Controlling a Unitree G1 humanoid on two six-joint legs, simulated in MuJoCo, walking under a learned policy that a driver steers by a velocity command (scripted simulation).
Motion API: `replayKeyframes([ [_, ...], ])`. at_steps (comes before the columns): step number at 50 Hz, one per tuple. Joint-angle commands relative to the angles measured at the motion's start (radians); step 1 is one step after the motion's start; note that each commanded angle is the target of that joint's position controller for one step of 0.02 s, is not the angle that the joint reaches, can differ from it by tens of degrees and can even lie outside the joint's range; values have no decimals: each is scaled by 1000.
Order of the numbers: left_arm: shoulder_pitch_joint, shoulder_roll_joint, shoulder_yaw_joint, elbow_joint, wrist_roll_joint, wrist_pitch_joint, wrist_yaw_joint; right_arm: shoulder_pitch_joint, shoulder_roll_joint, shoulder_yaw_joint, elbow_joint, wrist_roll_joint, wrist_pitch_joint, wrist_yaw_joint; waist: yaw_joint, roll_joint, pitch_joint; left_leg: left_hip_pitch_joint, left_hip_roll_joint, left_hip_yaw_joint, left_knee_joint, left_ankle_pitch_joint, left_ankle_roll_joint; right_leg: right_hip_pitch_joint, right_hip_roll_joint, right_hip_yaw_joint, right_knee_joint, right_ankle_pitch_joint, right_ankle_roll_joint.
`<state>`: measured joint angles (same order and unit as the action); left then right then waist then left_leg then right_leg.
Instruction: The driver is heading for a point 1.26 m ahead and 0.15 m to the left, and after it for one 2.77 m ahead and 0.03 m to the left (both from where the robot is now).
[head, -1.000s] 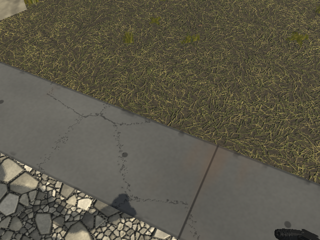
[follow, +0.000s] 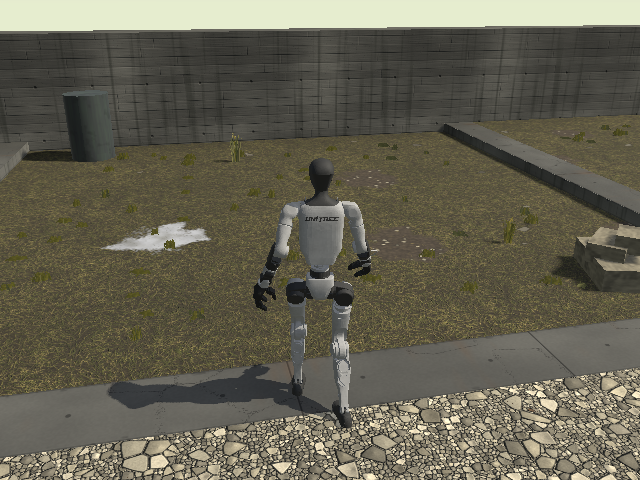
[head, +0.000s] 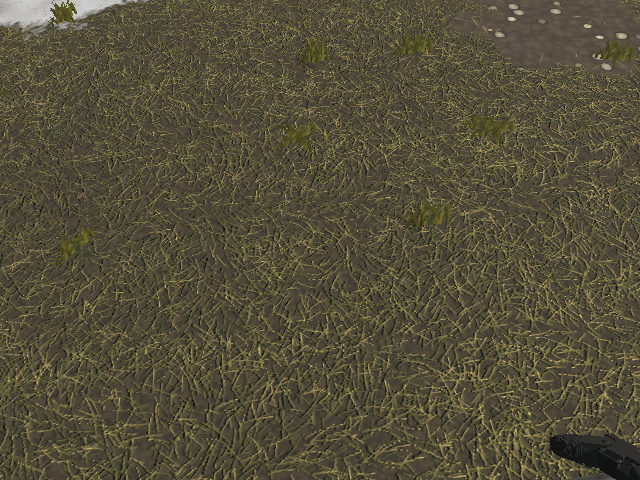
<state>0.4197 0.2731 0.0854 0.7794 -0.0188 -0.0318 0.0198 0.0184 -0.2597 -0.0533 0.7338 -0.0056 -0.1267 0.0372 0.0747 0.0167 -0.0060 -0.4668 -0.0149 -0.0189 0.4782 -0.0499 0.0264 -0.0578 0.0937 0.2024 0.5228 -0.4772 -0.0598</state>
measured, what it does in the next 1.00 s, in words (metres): walks ahead: right foot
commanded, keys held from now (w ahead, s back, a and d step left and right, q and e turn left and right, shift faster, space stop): w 1.00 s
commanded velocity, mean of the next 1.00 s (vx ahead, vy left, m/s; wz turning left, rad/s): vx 0.50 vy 0.00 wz -0.07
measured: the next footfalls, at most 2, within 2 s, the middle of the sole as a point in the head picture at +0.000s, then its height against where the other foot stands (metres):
right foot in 0.46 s outside the picture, level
left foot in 1.04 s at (308, 406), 0.14 m lower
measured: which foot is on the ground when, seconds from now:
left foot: down 0.00-0.50, up 0.52-1.00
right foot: down 0.00-0.02, up 0.04-0.44, down 0.46-1.00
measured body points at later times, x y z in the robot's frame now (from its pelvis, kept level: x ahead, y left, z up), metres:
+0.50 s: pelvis +0.26 -0.02 +0.00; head +0.28 -0.04 +0.45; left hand +0.49 +0.21 -0.07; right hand +0.25 -0.31 -0.14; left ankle +0.12 +0.12 -0.71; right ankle +0.33 -0.14 -0.72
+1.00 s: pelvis +0.54 +0.01 -0.06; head +0.56 +0.01 +0.39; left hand +0.51 +0.30 -0.19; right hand +0.76 -0.22 -0.14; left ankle +0.68 +0.13 -0.79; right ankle +0.34 -0.14 -0.72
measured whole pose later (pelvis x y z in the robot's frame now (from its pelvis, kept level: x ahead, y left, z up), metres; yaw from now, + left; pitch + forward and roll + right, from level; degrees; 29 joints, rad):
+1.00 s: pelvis +0.54 +0.01 -0.06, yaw -2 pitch +3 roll -4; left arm 0.48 0.27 0.07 0.83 -0.02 -0.05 0.04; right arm 0.03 -0.27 -0.04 0.75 0.02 -0.07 0.10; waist 0.10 0.08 -0.03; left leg -0.50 0.08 -0.05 0.43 0.34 0.06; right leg -0.11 -0.01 -0.04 0.83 -0.77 0.07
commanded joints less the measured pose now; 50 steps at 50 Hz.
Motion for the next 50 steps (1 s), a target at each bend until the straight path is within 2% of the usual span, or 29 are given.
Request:
replayKeyframes([
  [1, 108, 24, -6, -69, -12, -20, 0, 380, -278, -92, 25, -22, -8, -7, -148, 178, -336, 794, 349, -522, -21, -130, 281, -488, -5, -34, 627, 268, 16],
  [2, 127, 65, -9, -60, -19, -30, -1, 404, -215, -77, 47, 16, 0, 3, -153, 274, -318, 827, 415, -782, -165, -380, 307, -670, -5, -6, 763, -108, 24],
  [3, 10, 137, 10, -72, -25, -31, -3, 348, -147, -57, 38, 33, 9, -1, -170, 152, -150, 705, 387, -685, -186, -510, 258, -760, -61, 2, 830, -48, 21],
  [4, -84, 139, 9, -95, -16, -30, -2, 284, -131, -47, 23, 20, 20, -6, -157, 61, -54, 559, 350, -559, -205, -455, 223, -749, -101, -45, 812, 35, 18],
  [5, -129, 127, 9, -110, 3, -32, -4, 239, -113, -37, 22, 5, 27, -8, -129, 27, 14, 431, 307, -467, -237, -362, 212, -723, -133, -65, 736, 96, 17],
  [7, -99, 103, 11, -103, 3, -30, -7, 202, -87, -26, 23, -9, 25, -10, -78, 78, 19, 313, 243, -344, -272, -198, 194, -615, -189, -84, 624, 158, 22],
  [9, -101, 73, 4, -103, 5, -27, -8, 218, -101, -28, 37, 1, 21, -12, -70, 82, 11, 291, 229, -274, -301, -104, 207, -602, -206, -113, 540, 188, 33],
  [13, -232, 42, -17, -142, 16, -38, -12, 262, -160, -42, 68, 13, 26, -26, -106, 50, 25, 297, 208, -153, -330, 41, 196, -599, -215, -142, 264, 407, 47],
  [15, -315, 36, -20, -168, 14, -50, -25, 289, -175, -41, 90, 23, 31, -33, -131, 44, 29, 281, 170, -83, -325, 99, 170, -524, -182, -171, 121, 537, 47],
  [16, -324, 27, -21, -167, 12, -51, -29, 318, -181, -43, 103, 16, 32, -30, -137, 53, 5, 267, 171, -65, -312, 148, 174, -456, -161, -192, 140, 576, 57],
  [18, -363, 44, -17, -183, 5, -51, -38, 340, -177, -40, 116, 23, 37, -25, -144, 61, 23, 286, 185, -60, -296, 140, 174, -440, -148, -200, 103, 553, 51],
  [20, -302, 88, 2, -161, 8, -60, -55, 338, -169, -39, 111, 9, 39, -31, -108, 57, -22, 370, 247, -70, -203, 217, 177, -442, -160, -180, 224, 567, 18],
  [21, -287, 97, 7, -160, 8, -62, -61, 318, -171, -39, 103, 13, 44, -31, -89, 58, -13, 378, 248, -68, -160, 244, 164, -430, -159, -182, 206, 487, -3],
  [22, -255, 99, 10, -163, 8, -64, -65, 295, -189, -43, 103, 35, 52, -31, -62, 81, 3, 399, 244, -82, -106, 326, 146, -399, -153, -175, 109, 356, -25],
  [23, -172, 117, 23, -136, 11, -68, -66, 289, -186, -40, 105, 37, 61, -32, -12, 62, -36, 389, 220, -64, 31, 449, 131, -261, -113, -225, 46, 359, -46],
  [24, -34, 168, 44, -97, 13, -72, -66, 306, -165, -31, 99, 38, 63, -33, 40, 3, -115, 301, 166, -33, 253, 440, 104, -49, -134, -212, -12, 465, -85],
  [25, 33, 268, 68, -97, 13, -64, -61, 415, -102, -8, 87, 13, 52, -27, 15, -200, -243, 21, 64, 18, 620, 2, 40, 251, -371, 97, -26, 453, -212],
  [26, 46, 238, 53, -99, -4, -58, -70, 438, -58, 6, 81, 24, 27, -18, -1, -352, -277, -251, -35, -34, 820, -501, 31, 336, -467, 408, -165, 354, -310],
  [27, 35, 173, 34, -89, -14, -55, -73, 334, -164, -23, 55, 51, 16, -16, 16, -231, -174, -333, 18, -84, 871, -473, 49, 246, -447, 389, -216, 285, -282],
  [28, -30, 137, 18, -105, -6, -50, -76, 266, -186, -33, 25, 60, 25, -18, -7, -154, -89, -345, 57, -63, 855, -411, 52, 140, -421, 281, -220, 315, -259],
  [29, -87, 118, 10, -109, -5, -52, -77, 258, -168, -33, 17, 48, 37, -18, -42, -102, -44, -306, 87, -71, 782, -370, 37, 32, -407, 221, -225, 395, -254],
  [31, -153, 94, 2, -104, -3, -58, -67, 263, -122, -32, 20, 27, 70, -20, -93, -97, -1, -195, 142, -73, 614, -330, 18, -115, -359, 104, -282, 385, -212],
  [33, -133, 140, 18, -85, 23, -75, -57, 255, -94, -28, 27, 13, 73, -16, -92, -45, -18, -177, 140, -56, 599, -182, 1, -136, -367, 67, -284, 484, -232],
  [36, -60, 151, 24, -46, 11, -94, -27, 119, -118, -39, -16, 26, 55, -5, -63, -70, 10, -346, 150, -103, 424, 28, 9, -23, -348, 19, -278, 413, -183],
  [38, -52, 139, 20, -29, 1, -82, 1, 56, -83, -26, -30, -4, 41, 12, -59, -68, 19, -206, 106, -48, 207, 329, 17, -154, -264, -98, -230, 302, -140],
  [40, -14, 136, 18, -19, 4, -77, 11, 34, -55, -15, -27, -7, 34, 39, -42, -59, 9, -64, 68, -12, 149, 502, 33, -264, -255, -128, -189, 236, -127],
  [46, 66, 115, 17, 10, -2, -38, 23, -82, -62, -2, -56, 27, 52, 67, 11, -61, 96, -189, 116, -65, 26, 402, 44, -128, -318, -55, 75, 142, -92],
  [49, 81, 111, 17, 14, -1, -20, 25, -28, -69, -4, -15, 28, 51, 56, 19, -54, 93, -115, 147, -58, -108, 382, 33, -65, -319, -36, 222, 243, -61],
  [50, 86, 118, 19, 27, -3, -14, 22, 44, -80, -13, 18, 22, 47, 48, -14, -31, 66, -1, 126, -22, -147, 359, 36, -82, -296, -63, 333, 319, -53],
])
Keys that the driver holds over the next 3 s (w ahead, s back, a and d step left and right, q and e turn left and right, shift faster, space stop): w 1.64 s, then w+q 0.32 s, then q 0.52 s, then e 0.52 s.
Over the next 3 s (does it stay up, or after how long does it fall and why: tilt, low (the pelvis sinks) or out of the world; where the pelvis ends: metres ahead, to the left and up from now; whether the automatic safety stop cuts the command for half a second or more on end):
stays up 1.30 0.06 -0.13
